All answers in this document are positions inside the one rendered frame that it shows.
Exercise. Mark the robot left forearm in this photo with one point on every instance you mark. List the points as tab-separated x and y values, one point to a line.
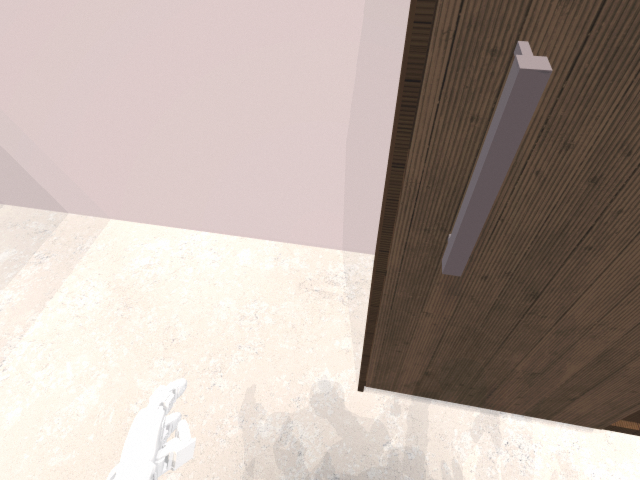
134	469

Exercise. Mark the handle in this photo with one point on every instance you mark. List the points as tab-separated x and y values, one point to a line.
523	89

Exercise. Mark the robot left hand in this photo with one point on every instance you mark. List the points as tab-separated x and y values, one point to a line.
147	437

